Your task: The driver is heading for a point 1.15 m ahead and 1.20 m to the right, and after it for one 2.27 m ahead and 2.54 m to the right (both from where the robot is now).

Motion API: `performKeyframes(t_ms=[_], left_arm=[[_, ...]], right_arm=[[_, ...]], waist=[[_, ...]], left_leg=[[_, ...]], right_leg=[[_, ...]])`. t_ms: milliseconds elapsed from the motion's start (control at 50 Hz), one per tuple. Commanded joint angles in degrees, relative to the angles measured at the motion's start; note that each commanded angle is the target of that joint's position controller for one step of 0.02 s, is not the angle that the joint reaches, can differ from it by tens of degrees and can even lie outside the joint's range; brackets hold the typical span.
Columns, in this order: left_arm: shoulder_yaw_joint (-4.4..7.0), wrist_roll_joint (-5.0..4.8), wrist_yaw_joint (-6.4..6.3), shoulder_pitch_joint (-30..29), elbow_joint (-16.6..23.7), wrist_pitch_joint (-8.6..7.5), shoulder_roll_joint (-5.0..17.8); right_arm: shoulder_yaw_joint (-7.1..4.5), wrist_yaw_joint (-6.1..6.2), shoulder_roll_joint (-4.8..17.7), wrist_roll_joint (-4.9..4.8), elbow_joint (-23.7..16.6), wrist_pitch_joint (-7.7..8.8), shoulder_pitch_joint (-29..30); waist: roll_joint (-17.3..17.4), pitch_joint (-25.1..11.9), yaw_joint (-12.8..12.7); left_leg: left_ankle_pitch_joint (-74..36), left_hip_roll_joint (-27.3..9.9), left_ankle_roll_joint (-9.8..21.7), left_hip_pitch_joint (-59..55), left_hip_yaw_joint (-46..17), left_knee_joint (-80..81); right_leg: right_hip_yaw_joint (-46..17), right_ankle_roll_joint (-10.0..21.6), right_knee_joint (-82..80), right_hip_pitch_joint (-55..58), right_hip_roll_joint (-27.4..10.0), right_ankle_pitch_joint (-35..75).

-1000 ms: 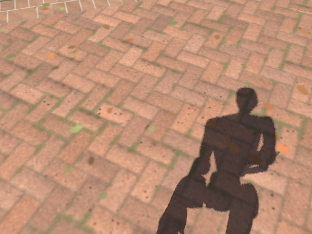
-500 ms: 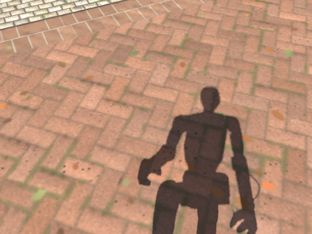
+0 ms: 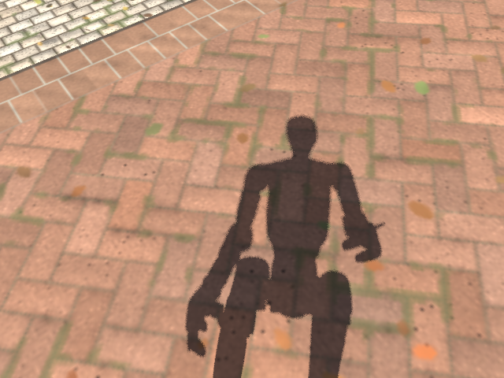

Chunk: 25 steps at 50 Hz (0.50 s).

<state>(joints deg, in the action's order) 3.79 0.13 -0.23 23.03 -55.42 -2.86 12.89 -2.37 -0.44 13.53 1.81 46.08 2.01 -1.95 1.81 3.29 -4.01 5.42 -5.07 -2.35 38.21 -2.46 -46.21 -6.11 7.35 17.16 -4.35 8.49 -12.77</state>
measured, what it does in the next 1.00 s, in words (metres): steps on the spot, turning right: left foot, then right foot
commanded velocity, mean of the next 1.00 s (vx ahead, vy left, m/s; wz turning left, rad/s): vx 0.07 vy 0.00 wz -0.59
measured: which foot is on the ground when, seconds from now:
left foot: up 0.00-0.14, down 0.16-0.62, up 0.64-1.00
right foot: down 0.00-0.16, up 0.18-0.60, down 0.62-1.00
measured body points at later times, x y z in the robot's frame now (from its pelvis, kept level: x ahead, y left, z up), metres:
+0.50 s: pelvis +0.11 +0.04 -0.01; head +0.14 +0.04 +0.44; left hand +0.31 +0.26 -0.13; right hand +0.13 -0.25 -0.12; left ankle +0.21 +0.11 -0.75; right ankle +0.08 -0.08 -0.69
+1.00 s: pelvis +0.09 +0.02 +0.00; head +0.11 -0.01 +0.45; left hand +0.34 +0.19 -0.11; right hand +0.04 -0.28 -0.12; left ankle +0.17 +0.13 -0.70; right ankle +0.06 -0.06 -0.75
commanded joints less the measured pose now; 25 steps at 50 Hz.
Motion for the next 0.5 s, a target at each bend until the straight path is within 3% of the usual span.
performKeyframes(t_ms=[20,80,120,140,160,180,200,220,240,280,340,440,500], left_arm=[[1.61,0.31,-0.77,4.9,2.4,0.5,8.6],[1.87,1.06,-1.51,4.2,3.6,1.36,9.0],[2.33,1.12,-1.66,-0.5,5.6,1.17,10.2],[2.46,0.42,-1.22,-2.8,6.4,0.67,10.6],[1.78,-0.87,-0.78,-3.0,8.9,-0.06,8.3],[1.18,-3.05,-1.61,7.4,9.1,0.47,3.3],[2.08,-0.65,-2.17,10.0,7.5,1.64,9.4],[2.62,0.8,-1.83,5.8,6.8,2.7,10.5],[2.52,1.48,-1.11,1.8,7.6,3.38,9.6],[2.36,1.7,0.38,0.1,8.3,5.19,8.1],[2.04,0.94,1.07,-0.7,9.6,6.41,7.3],[1.12,1.33,2.11,-7.3,13.0,7.66,7.0],[0.38,0.94,2.84,-10.0,14.9,7.58,6.7]], right_arm=[[-0.13,0.31,3.6,-0.66,-4.9,0.43,3.9],[0.08,0.78,5.0,-0.95,-5.7,1.01,4.1],[-0.42,1.42,7.2,-1.05,-3.9,1.78,-3.1],[-0.73,1.88,8.2,-0.85,-2.5,2.61,-8.9],[-1.41,2.57,11.5,-0.02,-1.9,3.42,-15.8],[-1.82,2.41,15.0,0.22,-3.6,2.62,-14.8],[-1.98,2.01,12.3,-1.54,-4.1,1.38,-14.5],[-0.71,2.1,7.4,-1.71,-5.3,0.87,-10.6],[0.22,2.27,4.6,-1.6,-5.8,0.44,-7.3],[0.29,2.88,5.4,-0.88,-5.9,-0.2,-5.6],[-0.31,2.66,7.0,-0.22,-5.3,-0.11,-6.9],[-1.11,2.53,8.5,-0.05,-5.5,-1.07,-7.5],[-1.94,2.07,10.4,0.14,-5.6,-1.76,-7.8]], waist=[[-6.5,-3.0,-0.3],[-7.5,-3.2,0.1],[-8.1,-4.9,3.9],[-6.9,-6.9,7.2],[-1.4,-13.7,9.1],[11.3,-22.3,3.9],[7.7,-25.8,3.2],[2.0,-18.3,2.7],[0.5,-11.7,2.4],[5.5,-7.1,1.6],[5.4,-8.0,1.2],[7.0,-6.6,2.6],[7.4,-6.6,3.6]], left_leg=[[-2.1,5.0,0.5,-2.2,3.3,3.5],[0.1,6.9,1.7,-5.6,1.7,10.0],[0.5,8.2,3.6,-16.6,0.5,17.7],[-7.2,7.2,4.7,-25.7,0.3,24.2],[-25.3,-4.2,7.5,-41.0,-7.7,22.3],[-59.0,-23.8,16.2,-54.3,-24.2,16.7],[-53.1,-24.9,19.8,-49.0,-29.4,18.3],[-40.6,-20.1,18.5,-41.4,-22.8,21.1],[-30.9,-15.4,16.0,-34.8,-15.5,24.3],[-21.8,-10.1,14.1,-27.1,-7.6,28.3],[-19.2,-9.6,15.2,-24.5,-3.0,29.6],[2.4,-11.0,15.2,-23.3,-0.5,33.2],[6.8,-11.7,14.3,-21.9,1.8,32.8]], right_leg=[[-9.0,1.8,3.8,2.6,-12.7,46.3],[-12.0,1.1,8.6,5.2,-12.7,46.7],[-13.5,-1.1,14.3,2.5,-11.4,47.4],[-13.1,-2.6,21.0,-0.3,-9.0,44.8],[-11.1,-4.2,33.7,-8.6,-6.5,26.8],[-2.2,-5.3,51.0,-20.9,3.2,-28.4],[-0.2,-5.0,57.3,-22.2,-0.5,-26.5],[-0.2,-5.8,58.4,-23.1,-2.8,-21.1],[0.8,-6.8,56.0,-23.9,-4.4,-17.9],[2.2,-8.6,54.5,-22.2,-5.8,-14.0],[3.6,-9.0,52.8,-20.9,-5.5,-12.0],[5.7,-8.7,41.4,-21.2,-8.5,-9.5],[7.9,-7.5,32.5,-15.7,-8.9,-10.8]])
